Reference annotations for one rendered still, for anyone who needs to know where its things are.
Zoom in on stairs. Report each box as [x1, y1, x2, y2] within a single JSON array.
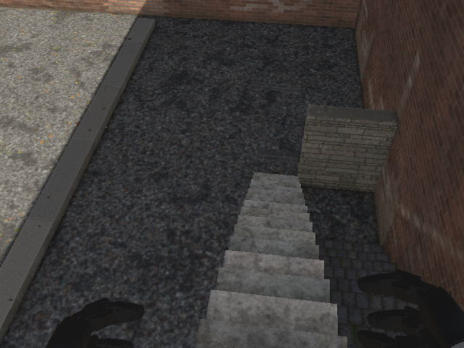
[[195, 172, 347, 348]]

